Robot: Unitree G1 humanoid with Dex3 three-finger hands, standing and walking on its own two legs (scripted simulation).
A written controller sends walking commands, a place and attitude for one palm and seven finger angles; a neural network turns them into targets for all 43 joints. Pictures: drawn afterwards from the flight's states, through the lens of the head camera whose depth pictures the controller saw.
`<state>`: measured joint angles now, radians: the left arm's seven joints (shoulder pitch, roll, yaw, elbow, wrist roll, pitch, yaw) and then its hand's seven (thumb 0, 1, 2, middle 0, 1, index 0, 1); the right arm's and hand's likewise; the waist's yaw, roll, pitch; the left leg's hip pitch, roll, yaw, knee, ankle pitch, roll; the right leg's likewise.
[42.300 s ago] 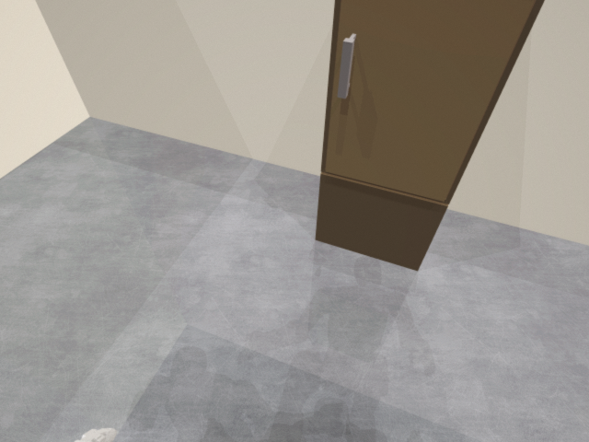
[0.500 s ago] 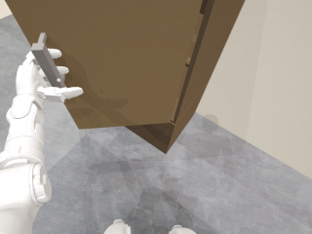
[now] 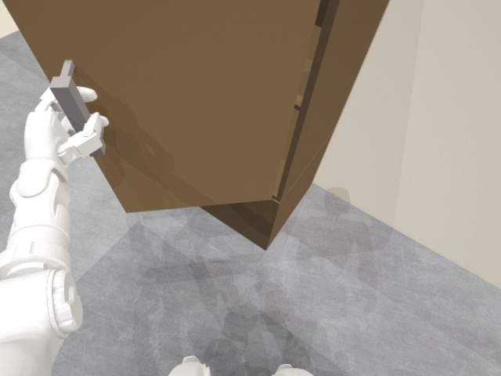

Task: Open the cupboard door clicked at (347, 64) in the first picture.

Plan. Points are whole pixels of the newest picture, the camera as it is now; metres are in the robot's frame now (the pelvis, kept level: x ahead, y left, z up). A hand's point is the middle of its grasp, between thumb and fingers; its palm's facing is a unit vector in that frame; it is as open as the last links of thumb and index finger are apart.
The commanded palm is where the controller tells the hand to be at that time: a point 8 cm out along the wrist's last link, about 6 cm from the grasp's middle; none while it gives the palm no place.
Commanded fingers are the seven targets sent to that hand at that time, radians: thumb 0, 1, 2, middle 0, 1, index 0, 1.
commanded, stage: pull the door open along its arc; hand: left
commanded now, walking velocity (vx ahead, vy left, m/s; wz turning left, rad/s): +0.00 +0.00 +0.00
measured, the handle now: (83, 111) +0.52 +0.26 +0.10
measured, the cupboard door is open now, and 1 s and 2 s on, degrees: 42 81 81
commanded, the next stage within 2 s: open thumb and fingers to let go in 0.94 s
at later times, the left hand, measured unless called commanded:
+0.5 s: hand (99, 181) +0.38 +0.20 +0.10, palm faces +0.04 -1.00 +0.00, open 6.3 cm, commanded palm +0.31 +0.25 +0.09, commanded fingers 0.00 0.90 0.90 -0.40 -1.35 -0.40 -1.35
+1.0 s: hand (176, 257) +0.26 +0.09 +0.10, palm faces +0.47 -0.88 +0.02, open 6.6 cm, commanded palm +0.21 +0.13 +0.09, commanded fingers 0.00 0.90 0.90 -0.40 -1.35 -0.40 -1.35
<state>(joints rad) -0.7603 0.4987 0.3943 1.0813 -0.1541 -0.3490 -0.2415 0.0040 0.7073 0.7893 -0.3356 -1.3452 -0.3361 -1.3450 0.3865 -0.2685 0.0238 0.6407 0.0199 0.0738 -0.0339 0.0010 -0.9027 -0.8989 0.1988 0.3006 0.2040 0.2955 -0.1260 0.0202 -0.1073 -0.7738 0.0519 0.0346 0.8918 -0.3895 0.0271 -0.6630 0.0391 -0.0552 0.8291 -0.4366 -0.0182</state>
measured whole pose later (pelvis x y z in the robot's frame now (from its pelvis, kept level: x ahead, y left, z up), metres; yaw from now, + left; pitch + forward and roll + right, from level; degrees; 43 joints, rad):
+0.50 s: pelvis +0.01 +0.00 +0.01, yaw -1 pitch +12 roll -1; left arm -0.25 0.32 0.31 0.51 -0.27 -0.26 -0.23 0.00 0.68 0.72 -0.33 -1.33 -0.30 -1.31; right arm 0.35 -0.26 0.01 0.55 0.05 0.05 -0.02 0.00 -0.90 -0.90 0.20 0.30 0.20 0.30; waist -0.07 0.03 -0.13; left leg -0.63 0.05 0.07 0.81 -0.38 0.03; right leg -0.54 0.04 -0.01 0.77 -0.43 -0.02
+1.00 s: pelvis +0.02 -0.05 +0.02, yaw +3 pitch +3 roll +1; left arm 0.31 -0.05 -0.12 -0.16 -0.01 -0.06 0.48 0.02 0.62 0.74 -0.32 -1.24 -0.32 -1.29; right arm 0.17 -0.18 0.04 0.51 -0.05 0.11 0.00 0.01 -0.90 -0.90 0.20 0.30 0.20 0.30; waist -0.01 0.03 -0.11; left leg -0.44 0.04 0.01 0.75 -0.36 -0.03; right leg -0.35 0.04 -0.08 0.75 -0.46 -0.07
